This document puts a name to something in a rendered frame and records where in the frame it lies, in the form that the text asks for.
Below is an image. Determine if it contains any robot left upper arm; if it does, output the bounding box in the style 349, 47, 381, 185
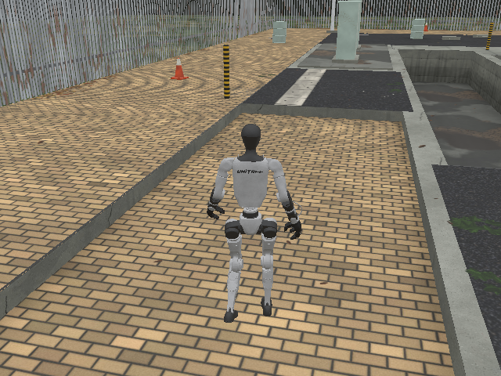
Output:
213, 157, 234, 200

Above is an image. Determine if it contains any robot left hand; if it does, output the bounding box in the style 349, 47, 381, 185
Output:
207, 206, 225, 219

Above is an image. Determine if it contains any right robot forearm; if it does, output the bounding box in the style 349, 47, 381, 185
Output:
282, 190, 299, 224

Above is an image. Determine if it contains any left robot forearm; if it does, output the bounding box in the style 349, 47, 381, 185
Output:
208, 187, 220, 211

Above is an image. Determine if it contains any left robot thigh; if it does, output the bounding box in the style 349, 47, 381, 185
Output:
225, 219, 243, 272

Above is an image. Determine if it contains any robot right upper arm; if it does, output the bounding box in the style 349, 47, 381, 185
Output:
267, 158, 289, 203

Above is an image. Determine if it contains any robot left foot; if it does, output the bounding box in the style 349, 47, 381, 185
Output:
224, 309, 238, 323

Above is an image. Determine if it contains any robot right hand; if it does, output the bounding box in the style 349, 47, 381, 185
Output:
284, 220, 302, 240

